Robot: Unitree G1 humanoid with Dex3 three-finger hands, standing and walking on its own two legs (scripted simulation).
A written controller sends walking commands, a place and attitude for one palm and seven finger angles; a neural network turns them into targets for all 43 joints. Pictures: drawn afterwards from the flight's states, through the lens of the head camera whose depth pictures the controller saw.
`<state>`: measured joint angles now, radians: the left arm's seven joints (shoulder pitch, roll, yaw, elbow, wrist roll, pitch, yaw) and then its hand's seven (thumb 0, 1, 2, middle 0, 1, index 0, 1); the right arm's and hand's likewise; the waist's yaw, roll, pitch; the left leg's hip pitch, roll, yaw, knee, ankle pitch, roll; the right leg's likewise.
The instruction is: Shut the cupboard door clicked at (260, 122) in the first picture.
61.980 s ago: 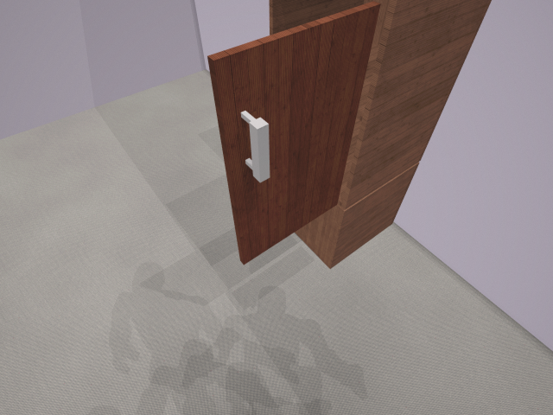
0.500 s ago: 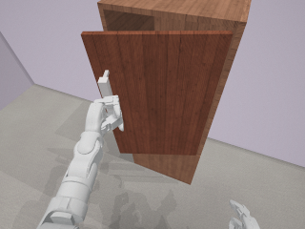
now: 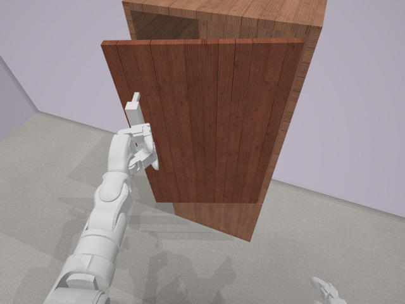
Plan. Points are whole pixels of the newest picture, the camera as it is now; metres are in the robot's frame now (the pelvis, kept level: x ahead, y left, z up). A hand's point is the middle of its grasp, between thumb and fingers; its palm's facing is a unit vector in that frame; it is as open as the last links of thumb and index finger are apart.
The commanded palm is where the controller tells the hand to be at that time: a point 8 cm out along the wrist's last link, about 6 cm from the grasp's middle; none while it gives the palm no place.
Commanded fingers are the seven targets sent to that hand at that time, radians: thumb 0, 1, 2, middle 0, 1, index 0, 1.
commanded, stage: push the door shut along its arc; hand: left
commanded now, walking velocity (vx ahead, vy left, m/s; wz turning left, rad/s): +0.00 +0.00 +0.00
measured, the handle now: (140, 122) +0.48 +0.16 +0.10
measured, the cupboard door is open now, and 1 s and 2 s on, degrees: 20 3 0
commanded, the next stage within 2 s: pull the fist back off the door in 1.66 s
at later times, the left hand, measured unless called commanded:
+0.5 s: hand (155, 132) +0.44 +0.12 +0.10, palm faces -0.11 -0.99 -0.04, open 3.1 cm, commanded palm +0.43 +0.16 +0.10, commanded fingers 0.00 0.90 0.90 -1.30 -1.50 -1.30 -1.50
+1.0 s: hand (172, 113) +0.50 +0.09 +0.10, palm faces -0.25 -0.97 -0.03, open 3.1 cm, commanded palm +0.50 +0.13 +0.10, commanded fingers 0.00 0.90 0.90 -1.30 -1.50 -1.30 -1.50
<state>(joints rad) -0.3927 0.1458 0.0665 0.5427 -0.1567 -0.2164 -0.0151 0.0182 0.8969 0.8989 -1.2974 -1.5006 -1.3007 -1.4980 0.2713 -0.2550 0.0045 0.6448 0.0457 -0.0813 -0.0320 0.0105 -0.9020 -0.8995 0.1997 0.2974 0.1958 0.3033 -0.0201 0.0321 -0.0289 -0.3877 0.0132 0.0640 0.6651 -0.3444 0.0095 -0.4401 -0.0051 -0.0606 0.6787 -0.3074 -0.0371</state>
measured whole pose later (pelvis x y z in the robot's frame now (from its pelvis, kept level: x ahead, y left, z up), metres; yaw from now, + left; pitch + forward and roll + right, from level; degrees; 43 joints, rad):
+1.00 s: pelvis -0.01 +0.02 -0.02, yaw +0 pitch +15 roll +0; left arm -1.07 0.37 0.20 1.25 -0.12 -0.31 -0.25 0.02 0.90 0.90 -1.30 -1.50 -1.30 -1.50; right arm 0.41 -0.29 0.01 0.70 0.01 -0.09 -0.02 0.01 -0.90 -0.90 0.20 0.30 0.20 0.30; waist -0.19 0.03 -0.04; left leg -0.71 0.01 0.06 0.83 -0.38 0.03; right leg -0.74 -0.01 -0.06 0.80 -0.32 -0.02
